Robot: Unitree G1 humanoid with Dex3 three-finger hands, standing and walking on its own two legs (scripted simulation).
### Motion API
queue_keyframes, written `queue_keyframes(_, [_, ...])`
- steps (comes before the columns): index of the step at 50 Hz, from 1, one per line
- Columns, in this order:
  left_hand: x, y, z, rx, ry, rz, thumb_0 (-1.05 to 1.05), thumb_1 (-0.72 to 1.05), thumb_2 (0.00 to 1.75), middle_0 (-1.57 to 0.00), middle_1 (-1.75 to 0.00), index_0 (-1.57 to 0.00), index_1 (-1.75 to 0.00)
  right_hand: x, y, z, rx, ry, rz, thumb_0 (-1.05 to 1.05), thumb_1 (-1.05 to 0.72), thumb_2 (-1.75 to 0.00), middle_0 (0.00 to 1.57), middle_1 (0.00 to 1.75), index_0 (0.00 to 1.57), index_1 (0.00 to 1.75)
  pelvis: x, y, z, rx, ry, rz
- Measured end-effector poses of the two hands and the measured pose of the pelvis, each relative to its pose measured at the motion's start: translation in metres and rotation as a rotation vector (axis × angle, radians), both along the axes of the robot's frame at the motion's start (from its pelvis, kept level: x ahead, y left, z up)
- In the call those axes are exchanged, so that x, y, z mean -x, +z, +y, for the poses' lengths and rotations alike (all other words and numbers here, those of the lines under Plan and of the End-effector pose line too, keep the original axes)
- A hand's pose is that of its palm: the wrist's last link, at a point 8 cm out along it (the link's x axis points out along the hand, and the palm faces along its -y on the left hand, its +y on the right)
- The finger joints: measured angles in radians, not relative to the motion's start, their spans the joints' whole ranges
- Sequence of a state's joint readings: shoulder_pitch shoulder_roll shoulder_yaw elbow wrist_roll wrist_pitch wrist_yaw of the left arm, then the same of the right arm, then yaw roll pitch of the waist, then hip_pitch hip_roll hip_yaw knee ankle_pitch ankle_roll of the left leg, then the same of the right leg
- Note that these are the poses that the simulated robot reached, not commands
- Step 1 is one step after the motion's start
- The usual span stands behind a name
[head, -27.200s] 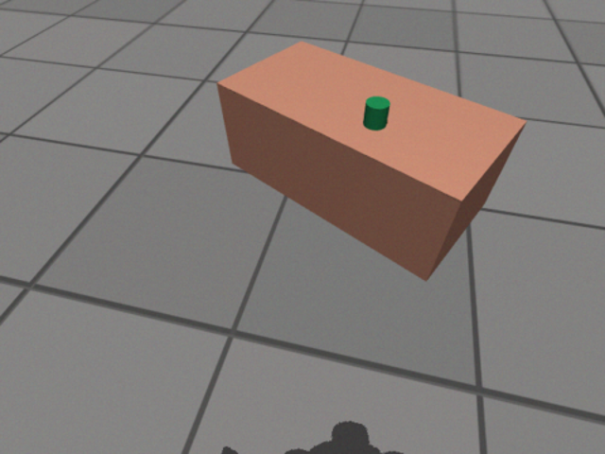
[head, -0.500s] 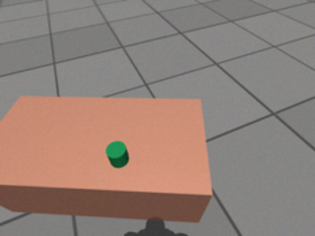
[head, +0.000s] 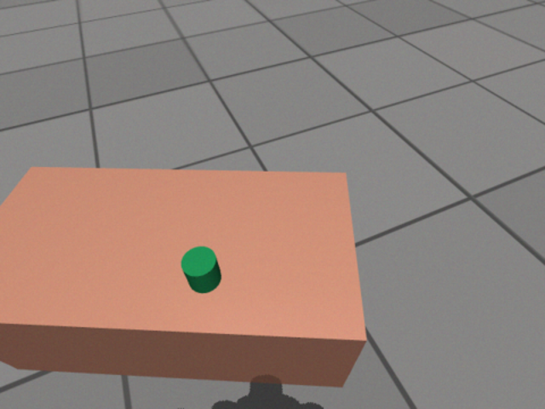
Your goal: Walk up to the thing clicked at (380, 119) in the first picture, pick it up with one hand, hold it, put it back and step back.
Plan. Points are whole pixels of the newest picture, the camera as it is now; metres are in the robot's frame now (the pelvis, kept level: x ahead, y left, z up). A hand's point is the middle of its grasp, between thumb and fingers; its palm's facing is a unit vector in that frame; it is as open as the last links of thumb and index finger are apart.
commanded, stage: stand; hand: left
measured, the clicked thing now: (202, 270) +0.49 +0.23 -0.29
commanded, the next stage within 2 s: step back in 0.34 s
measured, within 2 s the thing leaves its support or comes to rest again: neither
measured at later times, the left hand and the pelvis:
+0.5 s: hand out of the picture +0.08 +0.27 -0.16, palm faces +0.01 -0.93 -0.38, open 7.4 cm; pelvis -0.03 +0.01 -0.01, yaw -1 degrees
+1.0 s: hand out of the picture +0.01 +0.33 -0.18, palm faces -0.10 -0.92 -0.38, open 7.4 cm; pelvis -0.11 +0.08 -0.02, yaw -4 degrees
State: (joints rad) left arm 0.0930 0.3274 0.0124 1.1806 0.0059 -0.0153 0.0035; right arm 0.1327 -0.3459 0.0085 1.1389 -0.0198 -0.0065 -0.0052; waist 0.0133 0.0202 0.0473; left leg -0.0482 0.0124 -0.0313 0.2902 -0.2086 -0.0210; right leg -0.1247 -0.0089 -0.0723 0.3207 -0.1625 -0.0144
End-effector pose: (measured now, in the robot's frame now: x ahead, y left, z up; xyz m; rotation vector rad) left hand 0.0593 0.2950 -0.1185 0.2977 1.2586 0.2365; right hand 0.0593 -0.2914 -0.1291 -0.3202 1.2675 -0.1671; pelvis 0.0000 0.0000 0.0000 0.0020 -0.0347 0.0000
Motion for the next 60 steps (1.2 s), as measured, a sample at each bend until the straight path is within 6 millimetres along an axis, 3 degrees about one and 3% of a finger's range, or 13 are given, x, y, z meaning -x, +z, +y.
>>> queue_keyframes(18, [-0.006,0.000,0.001,0.001,-0.003,-0.008,0.01,0.90,0.90,-0.21,-0.30,-0.20,-0.30,-0.004,0.001,-0.001,0.000,-0.006,-0.002,0.00,-0.90,-0.90,0.20,0.30,0.20,0.30,-0.003,-0.001,0.000,0.001,-0.002,0.006])
queue_keyframes(24, [-0.009,-0.002,0.017,-0.026,-0.013,-0.039,0.01,0.90,0.90,-0.21,-0.30,-0.20,-0.30,-0.003,0.000,-0.006,0.026,-0.018,-0.016,0.00,-0.90,-0.90,0.20,0.30,0.20,0.30,0.021,-0.007,0.009,-0.002,-0.010,0.008])
queue_keyframes(29, [-0.013,-0.007,0.042,-0.049,-0.066,-0.061,0.01,0.90,0.90,-0.21,-0.30,-0.20,-0.30,0.018,0.004,-0.001,0.061,-0.029,-0.009,0.00,-0.90,-0.90,0.20,0.30,0.20,0.30,0.040,-0.013,0.029,-0.011,-0.009,0.020])
queue_keyframes(33, [-0.024,-0.022,0.066,-0.042,-0.092,-0.115,0.01,0.90,0.90,-0.21,-0.30,-0.20,-0.30,0.049,0.001,0.010,0.113,-0.033,0.020,0.00,-0.90,-0.90,0.20,0.30,0.20,0.30,0.055,-0.028,0.051,0.008,0.006,0.025])
queue_keyframes(36, [-0.024,-0.028,0.076,-0.033,-0.085,-0.133,0.01,0.90,0.90,-0.21,-0.30,-0.20,-0.30,0.077,0.004,0.028,0.121,-0.036,0.065,0.00,-0.91,-0.90,0.20,0.30,0.20,0.30,0.067,-0.028,0.061,-0.007,-0.004,0.008])
queue_keyframes(40, [-0.009,-0.024,0.078,-0.014,-0.090,-0.104,0.01,0.90,0.90,-0.21,-0.30,-0.20,-0.30,0.103,0.013,0.046,0.109,-0.050,0.097,0.00,-0.90,-0.90,0.20,0.30,0.20,0.30,0.077,-0.017,0.068,0.026,0.000,0.028])
queue_keyframes(46, [0.026,-0.023,0.081,-0.012,-0.117,-0.050,0.01,0.90,0.90,-0.21,-0.30,-0.20,-0.30,0.110,0.010,0.057,0.100,-0.067,0.035,0.01,-0.90,-0.90,0.20,0.30,0.20,0.30,0.095,-0.016,0.077,0.022,-0.044,0.031])
queue_keyframes(55, [0.070,-0.019,0.073,-0.055,-0.146,-0.050,0.01,0.90,0.90,-0.21,-0.30,-0.20,-0.30,0.116,-0.017,0.050,0.040,-0.080,-0.092,0.00,-0.90,-0.90,0.20,0.30,0.20,0.30,0.132,-0.031,0.069,0.029,-0.090,-0.013])
queue_keyframes(60, [0.096,-0.003,0.068,-0.051,-0.146,-0.081,0.01,0.90,0.90,-0.21,-0.30,-0.20,-0.30,0.127,-0.009,0.050,0.019,-0.085,-0.114,0.00,-0.90,-0.90,0.20,0.30,0.20,0.30,0.151,-0.021,0.066,-0.019,-0.108,-0.008])
